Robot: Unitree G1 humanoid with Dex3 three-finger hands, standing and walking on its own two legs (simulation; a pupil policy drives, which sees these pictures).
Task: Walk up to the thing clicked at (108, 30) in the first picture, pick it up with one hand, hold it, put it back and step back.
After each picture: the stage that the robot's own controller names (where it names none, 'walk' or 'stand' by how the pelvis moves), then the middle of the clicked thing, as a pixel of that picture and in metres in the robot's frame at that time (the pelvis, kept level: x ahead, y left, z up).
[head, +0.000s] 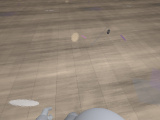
stand; (108, 31) +2.35 -0.47 -0.72
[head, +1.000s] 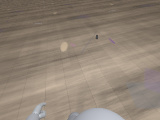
walk; (96, 37) +2.24 -0.02 -0.69
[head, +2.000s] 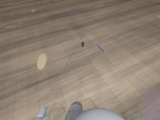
walk; (82, 44) +1.61 +0.30 -0.72
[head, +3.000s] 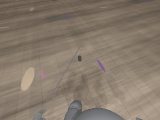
walk; (79, 58) +1.09 +0.30 -0.72
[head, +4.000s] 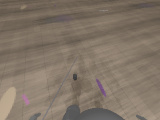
walk; (74, 77) +0.65 +0.24 -0.70
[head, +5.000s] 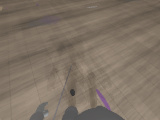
walk; (72, 92) +0.37 +0.20 -0.69
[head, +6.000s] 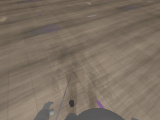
stand; (71, 103) +0.29 +0.21 -0.72
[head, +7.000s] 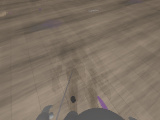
stand; (73, 99) +0.30 +0.20 -0.72
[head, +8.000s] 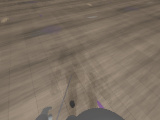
stand; (72, 104) +0.30 +0.20 -0.73
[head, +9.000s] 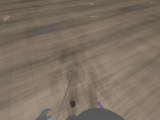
stand; (72, 104) +0.29 +0.20 -0.73
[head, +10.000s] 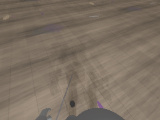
stand; (72, 104) +0.29 +0.19 -0.73
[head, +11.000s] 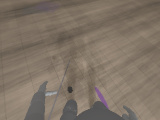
go down; (70, 89) +0.33 +0.19 -0.66
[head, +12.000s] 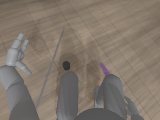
go down; (66, 66) +0.40 +0.19 -0.31
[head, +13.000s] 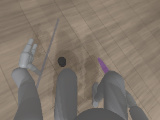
close in; (62, 62) +0.41 +0.20 -0.28
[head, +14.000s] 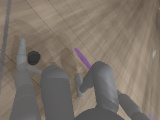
close; (33, 58) +0.40 +0.23 -0.23
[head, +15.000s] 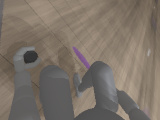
close; (30, 58) +0.39 +0.24 -0.23
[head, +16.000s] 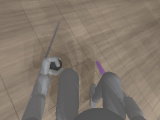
lift; (55, 66) +0.33 +0.24 -0.11
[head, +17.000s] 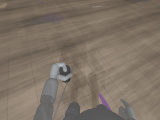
hold; (65, 74) +0.32 +0.17 +0.03
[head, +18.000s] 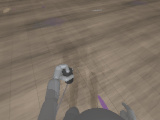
hold; (68, 75) +0.32 +0.17 +0.00
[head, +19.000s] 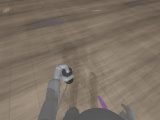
hold; (68, 75) +0.32 +0.17 -0.01
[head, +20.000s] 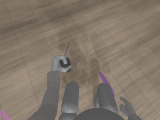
crouch; (66, 65) +0.38 +0.17 -0.08
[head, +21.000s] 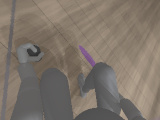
lower; (35, 54) +0.42 +0.24 -0.22
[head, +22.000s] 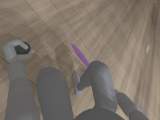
lower; (23, 51) +0.43 +0.26 -0.23
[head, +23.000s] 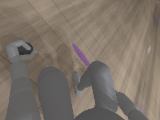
lower; (25, 51) +0.42 +0.26 -0.24
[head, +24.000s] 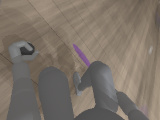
lower; (27, 51) +0.42 +0.25 -0.24
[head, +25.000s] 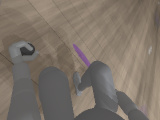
loosen; (27, 52) +0.42 +0.25 -0.23
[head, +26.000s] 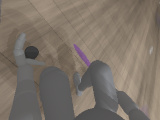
withdraw; (31, 54) +0.41 +0.23 -0.23
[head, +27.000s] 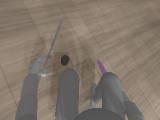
walk; (64, 60) +0.43 +0.19 -0.28
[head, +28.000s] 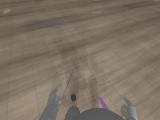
stand; (73, 97) +0.35 +0.16 -0.65
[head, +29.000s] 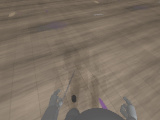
stand; (74, 98) +0.35 +0.17 -0.67
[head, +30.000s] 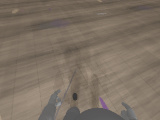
stand; (75, 96) +0.36 +0.17 -0.68
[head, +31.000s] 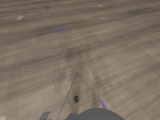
walk; (76, 99) +0.37 +0.17 -0.72
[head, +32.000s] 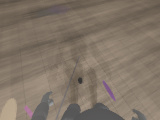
walk; (80, 80) +0.48 +0.12 -0.70
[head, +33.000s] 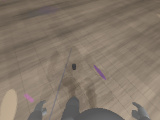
walk; (74, 66) +0.73 +0.27 -0.69
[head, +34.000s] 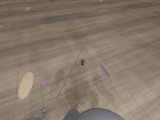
stand; (82, 62) +1.02 +0.15 -0.71
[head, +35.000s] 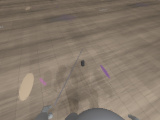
stand; (82, 63) +1.00 +0.15 -0.73
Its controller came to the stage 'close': yes
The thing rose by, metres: 0.72
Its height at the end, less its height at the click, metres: +0.00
